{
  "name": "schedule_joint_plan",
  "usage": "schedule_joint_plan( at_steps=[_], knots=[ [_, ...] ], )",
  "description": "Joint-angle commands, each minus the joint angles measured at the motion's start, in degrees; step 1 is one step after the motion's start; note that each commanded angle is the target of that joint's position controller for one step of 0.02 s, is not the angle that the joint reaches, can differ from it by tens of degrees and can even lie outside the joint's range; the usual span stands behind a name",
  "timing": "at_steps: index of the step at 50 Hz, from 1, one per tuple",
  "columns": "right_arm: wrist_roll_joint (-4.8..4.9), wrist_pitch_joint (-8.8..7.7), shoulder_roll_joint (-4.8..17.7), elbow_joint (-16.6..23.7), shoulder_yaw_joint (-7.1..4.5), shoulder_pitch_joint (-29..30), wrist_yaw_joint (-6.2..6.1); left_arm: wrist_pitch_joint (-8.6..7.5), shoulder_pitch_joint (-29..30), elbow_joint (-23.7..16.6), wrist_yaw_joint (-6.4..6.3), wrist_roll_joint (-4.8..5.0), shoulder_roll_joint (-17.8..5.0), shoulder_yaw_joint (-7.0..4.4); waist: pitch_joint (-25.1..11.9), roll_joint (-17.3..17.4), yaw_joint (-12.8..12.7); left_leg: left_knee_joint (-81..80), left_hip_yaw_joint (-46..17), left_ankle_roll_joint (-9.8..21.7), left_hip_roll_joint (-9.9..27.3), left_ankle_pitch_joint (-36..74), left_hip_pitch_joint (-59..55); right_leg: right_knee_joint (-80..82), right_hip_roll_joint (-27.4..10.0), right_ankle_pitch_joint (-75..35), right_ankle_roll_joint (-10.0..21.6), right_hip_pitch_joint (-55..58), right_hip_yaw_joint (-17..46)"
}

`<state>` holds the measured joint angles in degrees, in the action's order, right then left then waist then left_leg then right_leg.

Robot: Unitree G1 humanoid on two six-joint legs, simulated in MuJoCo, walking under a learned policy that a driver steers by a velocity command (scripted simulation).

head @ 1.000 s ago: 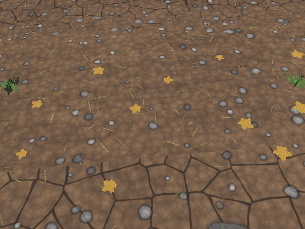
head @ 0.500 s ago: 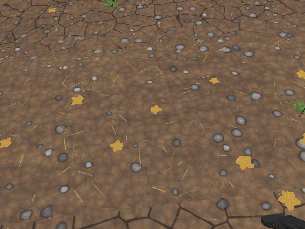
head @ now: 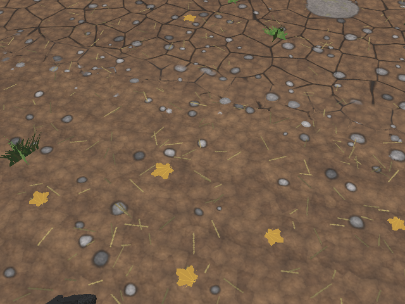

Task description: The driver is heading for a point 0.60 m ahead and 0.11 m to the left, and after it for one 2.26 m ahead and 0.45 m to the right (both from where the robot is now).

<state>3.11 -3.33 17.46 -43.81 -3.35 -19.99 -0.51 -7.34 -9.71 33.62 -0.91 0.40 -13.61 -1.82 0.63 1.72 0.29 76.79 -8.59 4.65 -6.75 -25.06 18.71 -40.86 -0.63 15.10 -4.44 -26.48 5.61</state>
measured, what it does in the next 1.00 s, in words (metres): walks ahead: left foot, then right foot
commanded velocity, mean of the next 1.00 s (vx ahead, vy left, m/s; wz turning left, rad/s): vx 1.00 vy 0.00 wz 0.29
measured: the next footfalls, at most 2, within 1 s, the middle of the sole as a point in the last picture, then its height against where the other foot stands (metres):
left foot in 0.38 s outside the picture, level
right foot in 0.86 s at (148, 186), level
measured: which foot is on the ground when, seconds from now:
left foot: up 0.00-0.36, down 0.38-0.88, up 0.90-1.00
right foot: down 0.00-0.34, up 0.36-0.84, down 0.86-1.00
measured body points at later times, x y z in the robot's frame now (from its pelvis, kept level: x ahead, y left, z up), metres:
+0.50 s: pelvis +0.39 +0.10 +0.01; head +0.41 +0.12 +0.46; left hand +0.43 +0.40 -0.08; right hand +0.61 -0.12 -0.09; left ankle +0.43 +0.15 -0.71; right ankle +0.37 -0.13 -0.59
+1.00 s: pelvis +0.84 +0.24 +0.01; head +0.86 +0.27 +0.46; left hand +0.85 +0.53 -0.11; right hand +1.05 +0.04 -0.07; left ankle +0.70 +0.35 -0.59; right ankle +0.92 +0.23 -0.71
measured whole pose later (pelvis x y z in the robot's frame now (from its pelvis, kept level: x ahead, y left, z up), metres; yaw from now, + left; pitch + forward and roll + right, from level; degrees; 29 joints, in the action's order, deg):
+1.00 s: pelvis +0.84 +0.24 +0.01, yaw +13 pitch -2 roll -1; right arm -0.2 -7.7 14.6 -39.8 0.6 -11.7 0.8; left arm -4.4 -20.1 40.9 2.4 -0.1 -17.7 -3.3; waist 4.2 -1.6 -2.0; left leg 78.4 -7.1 2.9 -1.8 -19.5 21.2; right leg -32.5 11.3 9.8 9.4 -20.7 -0.1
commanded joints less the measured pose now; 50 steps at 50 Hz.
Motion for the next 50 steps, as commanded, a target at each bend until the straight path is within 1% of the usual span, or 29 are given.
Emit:
schedule_joint_plan(
  at_steps=[1, 4, 8, 12, 14, 16, 17, 18, 19, 20, 21, 22, 23, 24, 25, 27, 29, 33, 34, 35, 38, 41, 43, 44, 45, 46, 47, 48, 50],
  knots=[
    [-1.83, -0.10, 0.80, 9.97, 0.56, 8.36, 0.87, 0.84, -11.50, 1.96, -0.05, -0.95, -8.27, -3.30, 2.13, -6.10, -5.46, 7.31, 2.01, 0.28, 9.98, 5.78, 31.72, 24.67, -17.30, 18.27, 12.48, 25.53, 28.99],
    [-0.54, 2.00, -0.62, 12.56, 0.65, 9.10, 1.99, 0.72, -7.20, 4.62, 0.24, 0.20, -4.92, -2.34, 4.26, -8.67, -1.42, 2.32, 1.99, 0.16, 14.10, 5.63, 28.47, 27.47, -15.64, 5.13, 10.92, 17.97, 13.92],
    [-1.46, 2.72, 1.38, 14.76, 0.78, 12.58, 2.42, 0.14, -4.89, 5.79, -0.03, -0.25, -9.24, -3.63, 6.30, -5.15, 0.23, -7.29, 3.05, -2.26, 15.94, 16.29, 29.85, 32.45, -15.58, -6.40, 11.21, 17.48, -0.73],
    [-1.66, 1.83, 1.91, 15.64, 0.73, 20.34, 3.94, 0.21, -8.26, 7.75, -0.22, -0.60, -12.60, -4.23, 7.99, -1.40, -3.23, -25.07, 10.71, -0.77, 13.57, 28.95, 23.19, 35.75, -12.20, -13.61, 8.61, 22.30, -13.53],
    [-1.21, 1.52, 3.16, 15.85, 0.18, 20.47, 4.58, 0.72, -8.29, 7.97, 0.19, -0.37, -15.88, -4.85, 7.33, -4.15, -1.86, -30.81, 15.36, 1.07, 9.98, 27.41, 15.84, 32.58, -12.50, -37.04, 7.87, 25.69, -17.08],
    [-0.25, 1.81, 7.14, 15.21, -1.85, 15.10, 4.16, 2.21, -9.19, 8.19, 0.26, -0.14, -18.60, -5.50, 1.78, -9.72, 3.11, -30.47, 19.55, 3.20, 4.33, 19.21, 7.65, 19.82, -13.28, -68.33, 7.26, 31.92, -18.24],
    [0.05, 2.29, 10.14, 13.02, -3.47, 5.25, 4.00, 2.80, -7.61, 7.34, 0.24, 0.12, -19.72, -5.90, -3.16, -11.23, 8.60, -30.38, 19.89, 4.88, 2.28, 15.95, -3.84, 7.07, -13.87, -76.53, 7.48, 29.40, -18.29],
    [-0.32, 2.98, 14.05, 8.24, -5.80, -10.56, 3.52, 2.57, -4.27, 5.43, -0.03, 0.55, -19.30, -5.74, -9.67, -8.17, 16.28, -36.03, 16.06, 7.87, 2.11, 20.57, -25.68, -11.66, -12.10, -71.95, 6.34, 17.99, -17.52],
    [0.25, 3.45, 15.59, 5.00, -5.78, -13.51, 2.65, 1.42, -5.42, 4.83, -0.01, -0.80, -9.63, -2.96, -6.68, 6.41, 12.77, -36.61, 2.64, 10.17, 7.63, 19.59, -37.11, -36.17, -2.91, -2.22, 3.80, -0.97, -14.72],
    [-1.41, 1.76, 19.40, 9.12, -5.16, -7.22, 3.07, -1.31, -12.62, -0.61, 0.48, 0.01, -3.94, -0.37, -19.17, 21.57, 2.13, -50.89, -35.31, 23.52, 19.15, -0.25, -48.76, -53.59, 5.50, 20.04, 3.40, -19.38, -2.35],
    [-1.87, 0.61, 14.37, 10.76, -4.77, -7.12, 3.08, -3.49, -5.11, -1.95, 0.63, 1.34, -11.62, -1.27, -20.86, 10.29, 7.46, -62.12, -45.08, 21.33, 21.59, -16.03, -46.88, -50.25, 2.04, 11.08, 5.65, -23.66, 4.71],
    [-2.42, -0.61, 12.59, 9.88, -4.28, -6.54, 3.00, -4.08, 0.77, -3.22, 0.36, 2.75, -12.32, -1.41, -11.09, 3.29, 6.46, -64.73, -42.51, 18.46, 20.89, -14.98, -37.46, -45.38, 0.69, 7.36, 6.42, -24.25, 3.39],
    [-2.75, -1.55, 10.44, 9.42, -3.47, -2.74, 3.13, -3.83, -0.35, -1.45, -0.08, 2.06, -10.81, -0.94, -6.56, -5.96, 2.48, -64.28, -35.89, 16.06, 20.33, -8.55, -26.44, -39.65, -2.74, 3.78, 6.50, -19.38, 3.07],
    [-3.31, -2.05, 8.12, 9.76, -2.65, 1.53, 2.98, -2.82, -3.05, 0.28, -0.14, 0.93, -10.20, -0.92, -4.68, -6.51, -0.42, -62.80, -28.69, 14.86, 18.26, -1.95, -18.01, -35.61, -5.13, 1.35, 5.84, -13.69, 2.99],
    [-4.03, -2.16, 6.11, 9.99, -1.78, 4.18, 2.60, -1.42, -5.91, 1.86, 0.27, 0.79, -10.12, -1.17, -2.54, -4.69, -2.51, -63.37, -22.56, 13.91, 16.11, 1.16, -11.51, -33.68, -6.97, -0.19, 5.30, -10.21, 2.65],
    [-3.43, -2.23, 3.54, 8.09, -0.69, 4.20, 2.11, 0.83, -5.59, 2.51, 0.57, 0.68, -9.01, -1.01, 1.87, -1.98, -2.81, -65.00, -13.66, 12.47, 14.41, 7.87, -3.33, -29.39, -9.32, -1.27, 4.10, -9.02, 0.27],
    [-3.36, -2.86, 3.76, 5.97, -0.44, 1.32, 1.45, 1.77, -0.51, 0.85, 0.61, 0.13, -6.73, 0.03, 5.17, -1.18, -0.67, -66.47, -6.04, 10.96, 12.64, 16.00, -1.44, -23.52, -9.59, -8.93, 3.23, -12.93, -1.73],
    [-3.49, -3.90, 4.16, 3.18, 0.18, -2.80, 0.39, 0.81, 9.44, -0.43, 2.20, 0.64, -5.18, 0.88, 6.93, -2.13, 4.93, -70.29, 5.51, 5.25, 10.76, 21.74, -2.49, -3.49, -5.77, -32.04, 4.06, -8.96, -5.91],
    [-3.60, -4.02, 3.79, 2.05, 0.54, -4.45, 0.31, 0.83, 10.07, -0.36, 2.50, 1.31, -5.81, 0.36, 6.31, -2.63, 5.32, -71.62, 7.21, 3.28, 10.54, 24.46, -7.02, -1.83, -3.69, -34.04, 4.84, -9.40, -6.25],
    [-3.47, -4.25, 5.47, 1.41, 0.20, -4.82, 0.25, 0.58, 11.18, -1.02, 3.12, 1.91, -4.65, 0.79, 8.08, 0.31, 5.56, -71.77, 8.35, 2.39, 12.30, 26.40, -7.86, 2.28, -3.57, -35.75, 5.50, -9.25, -5.89],
    [-4.02, -3.04, 5.86, -0.85, 0.30, -6.48, -0.23, -0.45, 14.73, -2.37, 5.50, 2.27, -6.30, -0.09, 8.43, -0.62, 5.94, -69.43, 11.66, -1.03, 13.91, 41.37, -20.43, 9.87, 0.17, -33.61, 7.94, -11.78, -9.18],
    [-6.19, -1.30, 10.20, -0.77, -0.75, -4.17, -1.88, 0.51, 7.03, -2.20, 6.06, 2.58, -9.26, -1.66, -0.06, 5.68, -0.52, -54.58, 13.98, -3.79, 16.57, 86.41, -31.68, 7.00, 6.49, -22.14, 10.31, -4.60, -15.17],
    [-7.48, -0.03, 12.41, 1.88, -1.56, 4.37, -2.58, 2.70, -19.80, 4.11, 4.66, 3.02, -14.73, -4.31, -9.70, 6.96, -14.31, -24.70, 13.96, -4.41, 17.28, 97.67, -21.64, 3.08, 4.77, -16.46, 13.84, 20.37, -10.04],
    [-7.49, -0.95, 8.16, 3.85, -0.42, 7.46, -1.98, 3.72, -29.35, 7.43, 3.69, 2.39, -16.50, -4.30, -11.94, -7.10, -17.32, 3.23, 13.80, -4.74, 9.22, 50.77, -2.84, 0.49, 1.00, -13.57, 16.85, 37.87, -2.74],
    [-3.29, -3.16, -1.15, 7.17, 2.36, -1.82, -0.03, 2.77, -24.11, 6.44, 3.67, 0.53, -17.26, -4.32, -17.98, -27.43, -6.17, 23.37, 3.65, -8.44, -0.75, -7.46, 26.48, 10.40, -12.19, 11.96, 30.46, 56.10, 33.54],
    [-1.69, -5.67, 4.75, 8.65, 2.46, 2.80, 1.47, 2.90, -22.09, 4.24, 2.84, -0.29, -12.66, -4.00, -19.75, -13.76, -9.43, 18.38, -2.27, -3.29, 1.68, -0.35, 29.24, 24.56, -13.66, 29.92, 28.11, 53.84, 46.66],
    [-0.98, -6.65, 6.29, 10.68, 2.03, 9.26, 1.98, 2.48, -19.08, 3.52, 2.59, -1.20, -10.87, -3.32, -10.47, -5.26, -7.51, 11.70, -2.18, -0.63, 4.18, 3.51, 29.02, 27.81, -12.85, 27.16, 24.61, 43.68, 43.46],
    [-1.86, -7.03, 5.20, 11.20, 2.34, 10.42, 1.94, 1.94, -15.18, 3.10, 3.12, -1.15, -10.57, -3.14, -3.95, 4.20, -3.14, 5.81, -1.78, -0.02, 5.82, 5.43, 26.31, 29.31, -11.43, 22.02, 24.10, 32.06, 40.68],
    [-3.95, -6.01, 4.50, 9.77, 2.12, 7.73, 1.28, 1.40, -8.40, 1.24, 2.92, -0.91, -10.55, -3.04, 1.36, 4.42, 1.96, -2.33, -2.33, -1.76, 8.79, 7.00, 19.60, 30.25, -5.37, 9.91, 24.55, 17.43, 31.39]
  ],
)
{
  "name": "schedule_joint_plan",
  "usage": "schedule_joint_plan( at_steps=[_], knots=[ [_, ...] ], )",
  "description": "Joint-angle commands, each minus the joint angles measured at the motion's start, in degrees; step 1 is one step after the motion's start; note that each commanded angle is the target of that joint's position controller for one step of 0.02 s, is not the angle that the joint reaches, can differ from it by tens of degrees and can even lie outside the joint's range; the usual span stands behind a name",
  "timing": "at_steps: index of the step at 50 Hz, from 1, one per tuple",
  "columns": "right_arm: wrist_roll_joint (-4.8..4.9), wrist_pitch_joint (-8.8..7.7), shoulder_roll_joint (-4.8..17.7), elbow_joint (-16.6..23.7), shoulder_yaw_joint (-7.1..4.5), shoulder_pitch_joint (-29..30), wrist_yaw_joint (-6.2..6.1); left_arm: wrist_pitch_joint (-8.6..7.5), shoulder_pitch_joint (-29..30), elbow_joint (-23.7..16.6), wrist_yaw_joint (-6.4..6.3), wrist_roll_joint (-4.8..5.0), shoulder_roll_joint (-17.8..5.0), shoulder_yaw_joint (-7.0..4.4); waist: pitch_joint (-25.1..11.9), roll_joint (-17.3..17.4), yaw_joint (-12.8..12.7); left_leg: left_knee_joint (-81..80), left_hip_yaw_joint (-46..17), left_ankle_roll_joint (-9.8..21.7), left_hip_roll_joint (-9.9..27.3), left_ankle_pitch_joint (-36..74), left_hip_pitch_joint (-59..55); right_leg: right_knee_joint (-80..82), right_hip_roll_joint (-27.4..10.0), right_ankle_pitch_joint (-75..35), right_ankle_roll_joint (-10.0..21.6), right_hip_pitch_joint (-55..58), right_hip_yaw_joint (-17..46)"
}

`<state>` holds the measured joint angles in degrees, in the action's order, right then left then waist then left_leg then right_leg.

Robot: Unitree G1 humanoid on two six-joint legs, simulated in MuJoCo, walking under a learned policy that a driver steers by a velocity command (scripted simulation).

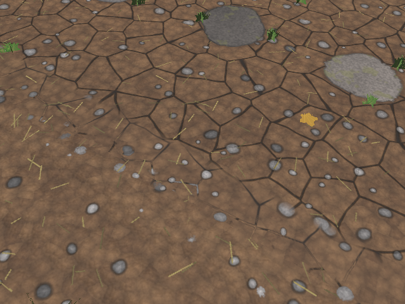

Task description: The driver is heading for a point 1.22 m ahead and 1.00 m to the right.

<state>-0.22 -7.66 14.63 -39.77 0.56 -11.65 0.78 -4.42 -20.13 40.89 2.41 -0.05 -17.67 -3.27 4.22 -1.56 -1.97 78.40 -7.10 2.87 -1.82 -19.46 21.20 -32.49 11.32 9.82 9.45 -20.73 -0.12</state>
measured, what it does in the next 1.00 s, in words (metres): walks ahead, turning right: left foot, then right foot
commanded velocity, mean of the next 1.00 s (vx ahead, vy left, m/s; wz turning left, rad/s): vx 1.00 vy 0.00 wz -0.92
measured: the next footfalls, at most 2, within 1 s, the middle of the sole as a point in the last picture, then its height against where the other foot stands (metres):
left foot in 0.28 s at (156, 291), level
right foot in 0.78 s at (276, 229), level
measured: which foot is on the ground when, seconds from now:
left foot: up 0.00-0.26, down 0.28-0.76, up 0.78-1.00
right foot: down 0.00-0.30, up 0.32-0.76, down 0.78-1.00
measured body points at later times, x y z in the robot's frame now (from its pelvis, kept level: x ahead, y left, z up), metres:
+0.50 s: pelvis +0.44 +0.04 +0.02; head +0.45 +0.03 +0.47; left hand +0.73 +0.21 -0.06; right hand +0.35 -0.25 -0.09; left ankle +0.47 +0.17 -0.72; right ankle +0.41 -0.06 -0.61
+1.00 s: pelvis +0.78 -0.22 +0.02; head +0.79 -0.23 +0.47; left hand +1.02 -0.08 -0.10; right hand +0.72 -0.54 -0.04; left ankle +1.04 -0.18 -0.63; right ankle +0.73 -0.22 -0.72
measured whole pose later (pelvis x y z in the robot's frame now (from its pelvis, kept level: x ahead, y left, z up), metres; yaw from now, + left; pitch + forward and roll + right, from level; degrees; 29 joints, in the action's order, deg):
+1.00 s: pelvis +0.78 -0.22 +0.02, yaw -56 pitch -1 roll +0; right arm -0.9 -7.6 16.1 -34.3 -0.4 -5.1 -0.1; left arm -3.5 -25.0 41.5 0.8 0.4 -14.8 -2.8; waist 2.7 1.2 -3.1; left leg 58.6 -8.5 -2.6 7.7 -8.9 39.3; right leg -25.0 10.0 14.9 9.0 -8.2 5.1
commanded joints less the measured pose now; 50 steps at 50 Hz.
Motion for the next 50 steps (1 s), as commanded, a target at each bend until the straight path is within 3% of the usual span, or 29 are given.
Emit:
schedule_joint_plan(
  at_steps=[1, 3, 6, 11, 13, 14, 15, 16, 17, 18, 19, 20, 21, 23, 24, 27, 31, 34, 36, 37, 38, 39, 40, 41, 42, 43, 44, 46, 50],
  knots=[
    [-0.74, -0.91, 7.90, 5.32, -2.06, -1.33, -0.46, -1.38, 3.44, -6.06, -0.51, 0.26, -5.85, -1.46, -0.86, 6.28, 5.26, -7.68, -2.97, -1.32, 4.94, 1.85, 15.69, 22.19, -15.14, 10.92, 10.36, 7.75, 33.16],
    [-1.61, -0.13, 7.80, 7.08, -1.94, 2.19, -1.22, -1.35, 3.20, -5.34, -1.31, 1.51, -5.28, -1.22, 1.81, 5.10, 4.75, -18.23, 0.02, -4.05, 5.52, 4.68, 12.64, 22.41, -12.16, 2.64, 9.69, -0.54, 26.54],
    [-2.03, -0.30, 3.54, 11.27, -0.69, 12.55, -1.16, -0.78, 1.33, -3.57, -2.55, 2.38, -6.95, -1.96, 2.76, 0.75, 0.03, -37.95, 3.96, -6.40, 2.29, 21.51, 1.19, 21.75, -7.36, -0.07, 5.54, -10.45, 20.11],
    [1.89, -0.95, 8.13, 13.00, -3.26, 15.97, -1.31, 0.22, -2.85, -0.86, -3.24, 3.46, -6.19, -2.43, -1.06, -3.93, -2.41, -51.94, -1.10, -7.30, 0.78, 25.41, -4.05, 13.89, -10.10, 5.31, 1.22, 4.14, 27.56],
    [2.53, -1.67, 11.36, 11.47, -5.32, 8.32, -1.41, 1.00, -1.75, -0.88, -3.17, 2.55, -6.52, -2.71, -6.23, -4.94, 2.70, -52.66, -0.37, -5.18, 0.67, 18.94, -10.88, 2.46, -10.84, -8.67, -1.10, 10.53, 27.55],
    [2.74, -1.56, 12.78, 9.66, -6.39, -3.16, -1.61, 1.27, 0.11, -2.01, -2.65, 1.15, -5.51, -2.13, -14.63, -4.93, 8.98, -48.46, -0.95, -3.07, 4.27, 14.74, -23.89, -10.96, -9.76, -14.21, -3.18, 8.42, 24.56],
    [2.43, -0.77, 15.39, 7.52, -7.01, -16.71, -2.15, 1.30, -0.79, -3.76, -2.32, -1.07, 0.67, -0.03, -24.97, 3.28, 12.42, -44.77, -12.36, -0.52, 14.55, 0.79, -42.65, -31.16, -7.02, 4.69, -4.11, -2.55, 19.04],
    [0.13, -0.47, 19.51, 6.02, -7.40, -16.39, -0.91, 0.31, -9.46, -7.11, -1.96, 3.83, 3.61, 1.66, -30.65, 33.12, 5.32, -59.47, -49.91, 10.06, 28.14, -25.68, -53.53, -48.40, -4.20, 22.05, -6.21, -22.91, 12.83],
    [0.07, 0.18, 13.43, 7.99, -6.78, -11.48, -0.90, 0.87, -6.72, -5.17, -2.80, 5.14, -1.76, 1.23, -22.34, 24.15, 7.42, -62.49, -49.71, 8.48, 25.96, -36.65, -47.40, -53.54, -10.74, 15.85, -6.62, -29.42, 11.03],
    [0.19, 0.84, 9.67, 7.84, -5.94, -9.72, -1.36, 1.21, 0.17, -5.77, -2.71, 3.56, -5.09, 0.53, -14.14, 15.00, 9.17, -61.81, -37.28, 6.14, 23.12, -26.74, -40.36, -53.70, -12.05, 12.00, -6.71, -30.89, 8.44],
    [-0.44, 1.29, 9.41, 6.53, -5.80, -9.31, -1.40, 1.47, 4.53, -6.46, -2.51, 2.09, -5.29, 0.25, -8.86, 4.42, 8.82, -61.69, -27.56, 4.98, 20.73, -12.75, -32.74, -51.72, -14.09, 9.85, -6.81, -28.87, 7.10],
    [-0.93, 1.35, 8.88, 5.18, -5.65, -8.26, -1.35, 1.40, 8.00, -7.85, -2.24, 1.07, -4.73, -0.05, -5.05, 2.13, 7.77, -62.14, -20.74, 4.75, 18.56, -3.53, -26.98, -48.36, -16.02, 7.90, -6.55, -27.75, 7.08],
    [-1.16, 1.16, 7.60, 4.01, -5.21, -6.98, -1.35, 1.84, 7.94, -8.51, -1.73, 1.75, -3.89, -0.16, -3.07, 4.16, 5.81, -63.15, -15.51, 4.37, 17.24, 1.06, -22.53, -46.62, -17.93, 7.08, -6.38, -25.55, 7.30],
    [0.18, 0.95, 4.39, 1.79, -4.48, -6.07, -0.77, 3.11, 7.99, -9.51, -1.23, 3.11, -1.70, 0.23, -1.66, 6.80, 4.03, -64.78, -8.22, 3.95, 15.95, 5.91, -19.33, -45.62, -20.04, 7.60, -6.05, -26.04, 6.49],
    [0.60, 0.87, 4.40, 0.88, -4.53, -5.75, -0.66, 3.47, 8.62, -10.19, -0.97, 3.01, -0.96, 0.51, -0.73, 6.40, 3.33, -65.64, -5.49, 4.11, 15.98, 8.56, -18.09, -45.20, -20.68, 6.47, -6.16, -27.31, 6.20],
    [-0.17, 0.68, 7.07, -0.21, -5.07, -3.28, -1.00, 3.27, 11.13, -11.54, -0.41, 2.32, -1.15, 0.89, 2.37, 4.43, 1.79, -69.22, 3.81, 4.18, 15.22, 15.89, -13.90, -39.20, -20.75, -2.24, -7.63, -28.18, 5.37],
    [-0.50, 0.59, 10.20, -2.68, -5.34, -7.11, -1.52, 2.23, 19.61, -13.10, 1.12, 2.11, -1.79, 0.98, 5.56, 0.50, 4.97, -71.51, 13.95, 1.03, 13.04, 24.63, -17.51, -23.02, -18.18, -13.93, -6.10, -25.80, -1.06],
    [-0.64, 1.42, 14.18, -4.15, -5.83, -10.24, -2.17, 1.33, 23.47, -14.36, 2.67, 2.48, -2.95, 0.41, 3.59, 3.47, 4.65, -66.50, 19.24, -2.64, 12.65, 57.66, -22.35, -12.60, -11.75, -13.89, -3.06, -15.32, -9.33],
    [-0.54, 2.73, 17.63, -4.13, -6.61, -10.39, -3.26, 1.74, 17.36, -13.62, 2.73, 2.94, -5.91, -1.23, -1.53, 9.14, -0.89, -54.17, 19.91, -3.00, 14.76, 84.91, -25.98, -12.82, -7.22, -7.22, -1.40, -6.35, -12.12],
    [-0.54, 3.36, 18.53, -3.07, -6.94, -7.94, -3.48, 2.42, 6.85, -11.10, 2.41, 3.25, -8.71, -2.89, -6.52, 11.08, -6.82, -42.13, 19.24, -2.22, 15.99, 91.98, -23.18, -13.75, -6.17, -4.02, 0.48, 5.11, -11.17],
    [-0.33, 3.23, 18.04, -0.99, -6.90, -3.72, -3.17, 3.09, -9.24, -6.60, 1.61, 3.12, -12.90, -5.30, -12.64, 9.40, -14.47, -23.96, 17.91, -1.60, 14.63, 85.57, -12.29, -8.90, -7.20, -6.26, 3.76, 25.68, -5.91],
    [-0.47, 2.04, 11.18, -0.35, -5.12, -2.63, -2.44, 3.73, -14.11, -3.23, 0.18, 3.61, -13.40, -5.38, -10.41, -2.78, -13.55, 0.16, 16.99, -2.59, 4.54, 18.74, 4.26, -4.94, -11.87, -6.31, 6.09, 37.89, 3.60],
    [-0.09, -0.64, 3.46, 4.28, -2.31, -10.74, -1.47, 2.65, -7.11, -6.82, 0.13, 1.50, -16.55, -4.67, -18.33, -18.74, -1.72, 18.05, 6.56, -3.31, -2.24, -14.63, 24.84, 0.40, -22.16, 3.52, 17.20, 50.25, 34.71],
    [1.49, -3.21, 9.53, 7.08, -2.75, -3.83, -0.71, 1.73, -7.78, -8.21, -0.21, 0.54, -12.80, -4.51, -24.12, -10.10, -6.58, 15.27, -2.51, -0.98, -0.52, -7.84, 30.50, 14.78, -26.26, 24.93, 18.69, 50.32, 50.26],
    [3.04, -3.96, 10.78, 8.40, -3.06, 1.72, -0.76, 0.59, -6.40, -7.75, -0.27, 0.07, -10.99, -4.04, -14.08, -1.52, -4.91, 8.80, -2.17, 0.05, 1.68, -3.76, 31.26, 19.50, -25.93, 27.34, 15.08, 40.42, 49.46],
    [2.32, -3.84, 9.83, 7.69, -2.97, 1.95, -1.11, -0.33, -2.27, -7.71, 0.05, 0.15, -9.77, -3.58, -7.50, 7.32, -0.59, 2.39, -2.21, -0.32, 3.83, -0.51, 27.05, 20.28, -24.23, 22.30, 12.96, 28.09, 45.09],
    [1.05, -2.84, 9.02, 6.20, -3.09, 0.01, -1.34, -0.85, 1.36, -7.98, 0.07, 0.08, -8.23, -2.95, -4.28, 8.69, 2.62, -1.74, -2.62, -1.51, 5.52, 0.83, 21.75, 19.92, -20.86, 16.43, 11.61, 19.06, 38.96],
    [0.41, -0.37, 9.56, 4.28, -3.59, -4.23, -1.07, -0.84, 5.84, -7.99, -0.80, -0.10, -5.26, -1.93, -0.97, 4.52, 6.29, -8.46, -1.52, -4.34, 8.35, 2.30, 16.05, 20.93, -17.21, 10.59, 10.91, 7.40, 29.54],
    [-1.70, 0.34, 3.84, 8.17, -1.46, 7.46, -0.66, -0.71, 3.06, -4.30, -3.01, 0.75, -3.90, -1.16, 2.85, 1.18, 1.55, -29.48, 5.33, -7.14, 8.17, 22.80, 7.27, 20.91, -10.63, -1.66, 7.03, -7.31, 13.65]
  ],
)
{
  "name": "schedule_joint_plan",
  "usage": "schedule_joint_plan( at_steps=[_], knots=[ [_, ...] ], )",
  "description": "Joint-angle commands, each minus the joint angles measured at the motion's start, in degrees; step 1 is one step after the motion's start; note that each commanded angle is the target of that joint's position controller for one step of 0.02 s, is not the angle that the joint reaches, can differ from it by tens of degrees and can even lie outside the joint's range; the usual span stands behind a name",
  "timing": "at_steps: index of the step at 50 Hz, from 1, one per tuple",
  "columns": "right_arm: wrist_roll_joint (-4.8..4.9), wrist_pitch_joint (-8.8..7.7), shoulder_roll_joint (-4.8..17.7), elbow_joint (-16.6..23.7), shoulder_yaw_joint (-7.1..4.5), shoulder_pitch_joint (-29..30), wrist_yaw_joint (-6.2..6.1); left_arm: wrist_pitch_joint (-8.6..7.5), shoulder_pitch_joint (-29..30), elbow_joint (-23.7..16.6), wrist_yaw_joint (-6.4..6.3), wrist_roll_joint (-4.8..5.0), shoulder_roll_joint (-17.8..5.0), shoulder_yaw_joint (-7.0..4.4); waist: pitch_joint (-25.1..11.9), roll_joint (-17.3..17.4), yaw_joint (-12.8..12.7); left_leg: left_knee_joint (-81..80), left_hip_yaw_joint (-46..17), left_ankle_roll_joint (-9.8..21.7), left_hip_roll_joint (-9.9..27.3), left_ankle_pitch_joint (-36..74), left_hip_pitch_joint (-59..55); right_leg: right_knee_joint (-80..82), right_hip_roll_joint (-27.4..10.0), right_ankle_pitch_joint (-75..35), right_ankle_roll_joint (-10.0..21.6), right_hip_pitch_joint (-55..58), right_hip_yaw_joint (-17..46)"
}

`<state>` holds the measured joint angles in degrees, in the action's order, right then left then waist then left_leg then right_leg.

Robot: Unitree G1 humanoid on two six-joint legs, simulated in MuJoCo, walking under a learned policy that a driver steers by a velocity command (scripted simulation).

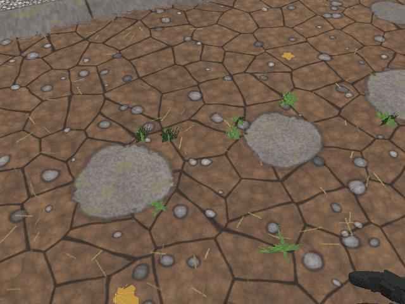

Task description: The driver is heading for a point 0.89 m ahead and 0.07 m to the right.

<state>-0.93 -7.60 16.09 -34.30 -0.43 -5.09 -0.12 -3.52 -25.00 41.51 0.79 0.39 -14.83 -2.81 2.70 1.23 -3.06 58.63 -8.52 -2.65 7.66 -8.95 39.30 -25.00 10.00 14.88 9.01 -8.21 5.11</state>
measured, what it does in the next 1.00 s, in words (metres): walks ahead: left foot, then right foot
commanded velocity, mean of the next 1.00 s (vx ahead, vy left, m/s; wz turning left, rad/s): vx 0.88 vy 0.00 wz -0.22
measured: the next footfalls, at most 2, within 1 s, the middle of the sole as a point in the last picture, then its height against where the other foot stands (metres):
left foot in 0.20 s outside the picture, level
right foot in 0.70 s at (247, 205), level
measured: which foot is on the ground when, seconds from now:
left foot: up 0.00-0.18, down 0.20-0.72, up 0.74-1.00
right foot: down 0.00-0.20, up 0.22-0.68, down 0.70-1.00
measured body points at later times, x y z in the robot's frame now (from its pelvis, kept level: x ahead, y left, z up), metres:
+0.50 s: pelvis +0.45 +0.09 +0.00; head +0.46 +0.08 +0.45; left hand +0.70 +0.29 -0.06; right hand +0.36 -0.16 -0.13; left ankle +0.38 +0.20 -0.74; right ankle +0.59 -0.08 -0.66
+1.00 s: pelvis +0.87 -0.01 +0.01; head +0.92 -0.02 +0.45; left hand +0.95 +0.26 -0.12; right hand +1.05 -0.29 -0.07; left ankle +1.08 +0.11 -0.68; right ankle +0.83 -0.07 -0.74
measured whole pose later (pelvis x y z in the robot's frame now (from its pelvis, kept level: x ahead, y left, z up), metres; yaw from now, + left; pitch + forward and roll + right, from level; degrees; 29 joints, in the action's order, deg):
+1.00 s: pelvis +0.87 -0.01 +0.01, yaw -13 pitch +1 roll -1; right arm -0.8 -6.4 17.1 -39.1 -1.0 -2.0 0.5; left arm -5.2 -20.6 48.1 0.7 0.2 -14.9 -2.1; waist 4.4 2.4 -4.7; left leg 42.5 -3.4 -1.3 4.3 -2.0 38.4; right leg -17.1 7.4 10.9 5.8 -6.5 1.5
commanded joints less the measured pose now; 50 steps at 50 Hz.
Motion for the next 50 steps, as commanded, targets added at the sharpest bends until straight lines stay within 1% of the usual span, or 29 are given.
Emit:
schedule_joint_plan(
  at_steps=[1, 4, 7, 9, 10, 11, 12, 13, 14, 15, 17, 18, 20, 22, 25, 29, 31, 33, 35, 36, 37, 38, 39, 40, 41, 43, 46, 48, 50],
  knots=[
    [-0.78, 0.00, 1.19, 3.27, 0.00, 3.39, 0.67, -1.67, 6.56, -4.03, -1.55, 0.57, -7.23, -1.77, 3.77, -2.27, 0.89, -15.55, 7.95, -1.41, -2.59, 19.39, -15.80, 13.59, -8.83, -5.16, 6.21, -21.97, 6.91],
    [1.56, -0.36, 3.72, 4.96, -0.97, 8.69, 0.98, -2.25, 1.79, -1.66, -1.01, 1.61, -9.16, -2.36, 3.51, -4.32, -3.01, -25.64, 6.80, -0.76, -4.10, 23.52, -16.40, 13.54, -12.58, -1.15, 5.16, -13.58, 9.79],
    [2.32, -0.57, 6.46, 5.41, -2.20, 9.31, 1.45, -1.03, -0.71, 1.00, -1.36, 1.42, -9.03, -2.49, 3.71, -5.78, -2.57, -30.15, 5.85, 1.54, -3.94, 17.57, -10.36, 9.23, -17.41, -11.03, 3.85, 2.52, 12.14],
    [2.71, -0.45, 9.53, 3.47, -4.15, -0.98, 1.11, 0.10, 0.75, 1.35, -1.10, -0.34, -10.79, -2.84, -2.75, -7.67, 3.70, -28.26, 8.54, 4.27, -6.69, 8.56, -18.41, -1.35, -18.51, -37.78, 1.96, 9.55, 11.48],
    [3.34, 0.18, 11.38, 1.61, -5.27, -11.65, 0.50, 0.52, 3.63, 0.81, -0.73, -1.61, -11.30, -2.67, -9.33, -8.40, 10.70, -25.78, 10.24, 5.82, -6.91, 5.48, -30.87, -13.95, -16.54, -47.03, 0.16, 6.20, 8.86],
    [2.59, 0.96, 13.54, -0.91, -5.42, -25.87, -0.22, 0.20, 4.79, -0.75, -0.71, -2.70, -7.19, -1.21, -19.39, -3.74, 15.97, -19.48, 0.25, 7.53, 0.76, -3.90, -51.95, -35.47, -14.17, -36.24, -1.34, -7.69, 7.57],
    [0.88, 0.84, 18.32, -4.28, -6.32, -27.37, 1.47, -1.36, -9.44, -1.02, 0.13, 1.38, 2.45, 1.29, -28.49, 28.54, 6.56, -36.10, -37.22, 18.79, 13.74, -32.07, -68.54, -57.16, -2.90, 12.56, -4.92, -28.15, 6.27],
    [1.00, 0.67, 10.37, -3.53, -4.90, -26.84, 1.71, -1.57, -3.92, 0.00, -0.19, 3.46, -3.94, 0.98, -23.23, 20.60, 10.48, -44.92, -45.92, 16.24, 13.56, -43.85, -66.31, -59.66, -6.62, 10.68, -3.73, -35.60, 6.22],
    [1.04, 0.98, 7.17, -3.78, -4.27, -22.99, 1.21, -1.87, 6.65, -2.21, -0.17, 3.41, -7.65, 0.11, -12.72, 10.45, 11.73, -44.15, -35.25, 14.54, 11.92, -35.28, -58.55, -59.08, -9.22, 7.45, -3.19, -38.62, 3.81],
    [0.43, 1.22, 7.65, -4.41, -4.22, -21.23, 1.43, -2.38, 13.78, -4.01, -0.31, 1.88, -6.81, 0.55, -7.05, -1.16, 11.18, -43.97, -26.62, 13.27, 8.60, -22.49, -49.35, -55.50, -11.12, 5.28, -2.94, -36.26, 2.25],
    [-0.61, 0.65, 4.49, -5.23, -3.10, -17.18, 2.00, -2.66, 13.94, -4.78, 0.23, 1.12, -4.50, 0.52, -3.36, 0.72, 5.47, -45.03, -17.72, 14.17, 4.69, -13.48, -39.36, -48.80, -14.76, 1.61, -3.01, -32.57, 2.85],
    [-0.11, 0.55, 2.59, -5.66, -2.51, -16.17, 2.34, -2.15, 12.80, -4.12, 0.37, 1.50, -4.03, 0.52, -2.55, 2.70, 4.08, -46.33, -14.67, 14.27, 3.44, -11.45, -37.25, -46.67, -15.41, 1.19, -3.26, -31.41, 2.34],
    [1.32, 0.37, 2.51, -6.61, -2.31, -16.20, 2.53, -1.40, 12.64, -3.87, 0.42, 1.21, -2.95, 0.89, 0.19, 2.04, 2.48, -48.49, -12.09, 15.23, 3.60, -8.62, -33.77, -42.70, -17.01, 1.30, -4.09, -33.32, 1.27],
    [1.47, 0.17, 4.91, -7.58, -2.78, -17.45, 1.95, -1.50, 17.13, -5.54, 0.50, 0.31, -2.33, 1.49, 3.61, 0.49, 2.89, -51.33, -9.29, 16.10, 4.13, -4.04, -32.35, -37.10, -18.01, -4.62, -5.64, -38.33, 0.21],
    [1.65, 0.10, 5.36, -8.95, -2.61, -19.88, 0.95, -2.43, 25.50, -8.08, 1.19, -0.16, -2.37, 1.95, 5.74, 0.35, 5.29, -54.71, -0.30, 14.27, 0.99, 5.50, -29.14, -23.38, -16.66, -18.42, -7.14, -34.73, -3.67],
    [2.63, 0.66, 6.43, -12.22, -2.40, -25.79, 0.17, -3.54, 33.98, -10.78, 2.76, 0.74, -2.35, 1.86, 7.02, 0.35, 7.62, -58.45, 4.96, 12.72, 1.94, 11.61, -33.43, -8.12, -12.89, -28.38, -6.40, -25.68, -6.31],
    [2.37, 1.59, 7.86, -13.33, -2.54, -26.33, 0.03, -3.79, 35.33, -11.81, 3.24, 0.96, -3.80, 1.08, 5.73, 2.33, 6.60, -54.35, 6.29, 11.66, 3.38, 26.97, -41.27, -4.54, -10.18, -24.48, -5.30, -24.75, -7.96],
    [0.76, 2.70, 10.38, -14.36, -3.03, -26.26, -0.33, -3.13, 31.09, -11.75, 2.97, 1.52, -6.91, -0.32, -0.20, 8.04, 2.83, -44.31, 8.98, 9.95, 5.00, 55.46, -49.95, -6.37, -6.07, -16.05, -2.93, -20.61, -11.62],
    [-0.87, 4.55, 11.52, -13.92, -3.33, -22.15, -1.26, -1.42, 10.19, -6.47, 1.73, 2.29, -11.20, -2.81, -11.15, 9.95, -8.67, -18.16, 13.16, 7.10, 4.93, 72.03, -45.76, -6.87, -4.82, -14.75, 0.57, 1.48, -11.79],
    [-2.07, 4.41, 9.12, -11.13, -2.68, -21.15, -2.05, -0.39, -2.81, -3.00, 1.01, 1.75, -14.50, -3.65, -19.10, 2.08, -11.13, 2.90, 11.95, 6.06, 2.16, 48.44, -27.47, -11.79, -13.48, -6.47, 2.64, 24.07, 3.41],
    [-0.12, 2.40, -1.59, -10.76, 0.31, -30.20, -0.38, -1.38, -2.40, -2.49, 1.96, 1.42, -16.60, -3.96, -29.34, -22.64, -2.15, 26.49, 6.35, 2.24, -11.39, -13.82, -4.30, -0.51, -28.52, 9.34, 15.49, 42.77, 39.47],
    [2.23, 0.12, 5.52, -10.74, -1.02, -25.49, 0.13, -1.32, -1.57, -1.56, 1.51, -0.13, -10.12, -3.00, -28.45, -14.61, -5.04, 29.25, -0.80, 4.62, -9.58, -15.59, 0.38, 7.06, -27.30, 6.09, 12.74, 40.43, 44.76],
    [4.15, -0.86, 7.38, -7.55, -1.41, -16.45, 0.25, -1.55, 2.60, -2.34, 1.12, -1.19, -8.28, -2.20, -17.74, -9.88, -4.13, 28.10, -0.31, 5.23, -6.95, -15.42, 1.88, 5.51, -26.31, -9.41, 10.38, 31.06, 32.82],
    [3.30, -1.40, 6.58, -6.12, -1.00, -11.70, -0.01, -2.22, 7.16, -2.43, 1.44, -1.31, -8.66, -2.13, -10.39, 0.22, -1.20, 23.41, 0.85, 5.16, -5.15, -14.88, -0.50, 5.83, -24.34, -26.49, 9.21, 18.18, 24.93],
    [2.11, -1.03, 6.63, -6.33, -1.57, -10.33, -0.27, -2.73, 10.22, -2.51, 1.51, -1.43, -7.37, -1.74, -7.54, 2.81, 1.19, 18.50, 2.16, 4.47, -3.23, -13.85, -2.84, 6.03, -22.71, -35.54, 8.28, 10.09, 18.14],
    [1.30, 0.58, 5.32, -6.66, -1.61, -12.29, 0.16, -3.03, 11.98, -1.61, 1.47, -1.64, -4.73, -0.62, -4.85, -0.56, 4.84, 12.19, 3.28, 3.17, -1.68, -12.75, -7.63, 8.75, -20.83, -45.00, 7.41, 0.15, 12.21],
    [0.19, 1.73, 2.25, -5.22, -0.75, -9.63, 0.24, -3.45, 12.16, 0.46, 0.40, -0.40, -7.17, -0.88, -2.61, -1.87, 5.98, -2.75, 6.72, 0.78, -2.60, -6.73, -11.28, 11.09, -17.62, -53.42, 6.63, -9.13, 4.18],
    [-0.19, 1.37, 1.31, -4.52, -0.21, -5.04, 0.57, -3.06, 11.25, 1.17, -0.50, -0.20, -8.55, -1.32, -4.04, -2.67, 3.88, -16.19, 9.18, 0.77, -5.32, 8.29, -16.74, 11.14, -13.27, -49.50, 4.31, -11.20, -1.24],
    [-0.17, 1.01, 2.24, -3.52, -0.60, -0.08, 1.29, -2.59, 7.02, 2.99, -0.97, 0.39, -8.96, -1.32, -5.21, -2.77, 0.96, -24.71, 8.74, 1.32, -7.72, 21.70, -19.53, 10.77, -13.04, -40.11, 2.18, -8.36, -0.73]
  ],
)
